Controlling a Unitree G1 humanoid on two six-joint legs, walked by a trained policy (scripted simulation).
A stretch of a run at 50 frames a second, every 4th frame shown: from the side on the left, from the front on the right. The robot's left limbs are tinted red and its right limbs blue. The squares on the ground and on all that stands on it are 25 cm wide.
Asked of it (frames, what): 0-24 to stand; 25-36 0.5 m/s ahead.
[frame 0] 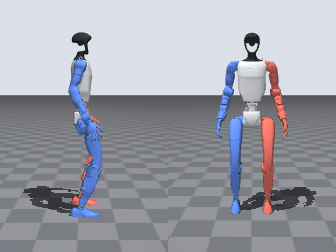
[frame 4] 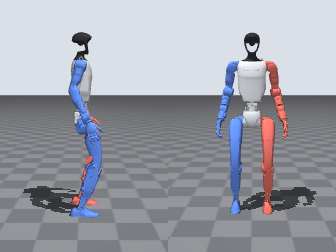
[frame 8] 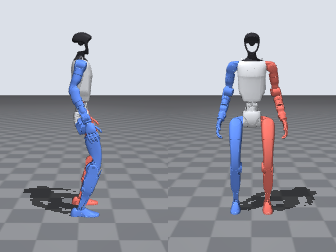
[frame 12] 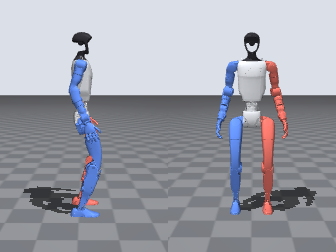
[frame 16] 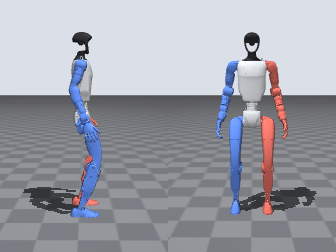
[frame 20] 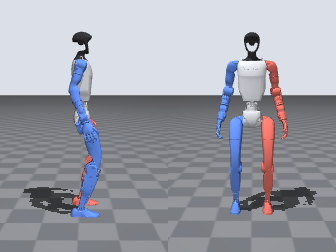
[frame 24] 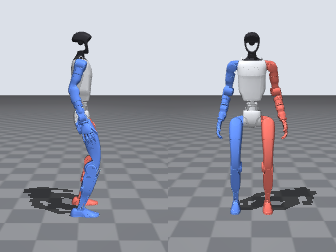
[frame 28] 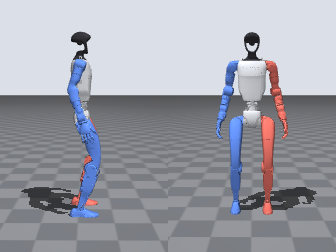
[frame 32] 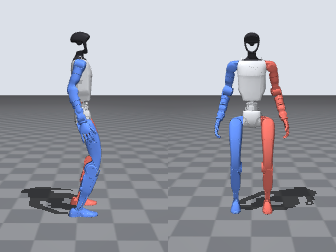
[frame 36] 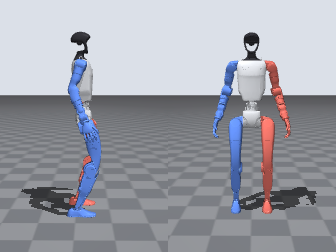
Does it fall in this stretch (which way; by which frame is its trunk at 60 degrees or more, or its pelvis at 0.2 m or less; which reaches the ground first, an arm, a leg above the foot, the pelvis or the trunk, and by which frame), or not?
no
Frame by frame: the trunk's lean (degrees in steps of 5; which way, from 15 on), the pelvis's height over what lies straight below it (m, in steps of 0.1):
0: 0, 0.8
4: 0, 0.8
8: 0, 0.8
12: 0, 0.8
16: 0, 0.8
20: 0, 0.8
24: 0, 0.8
28: 0, 0.8
32: 0, 0.8
36: 5, 0.8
